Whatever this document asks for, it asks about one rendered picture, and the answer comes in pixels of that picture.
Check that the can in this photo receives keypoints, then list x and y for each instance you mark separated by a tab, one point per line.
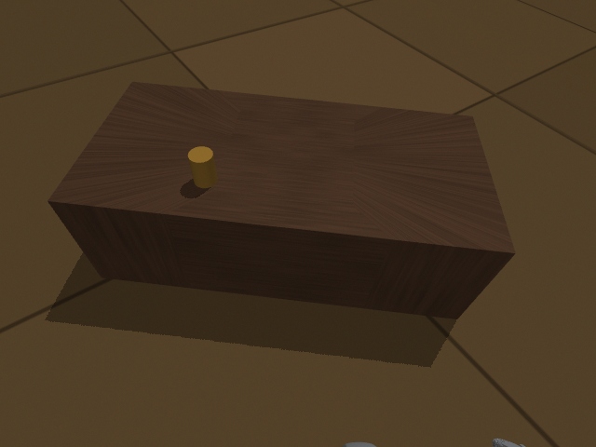
202	165

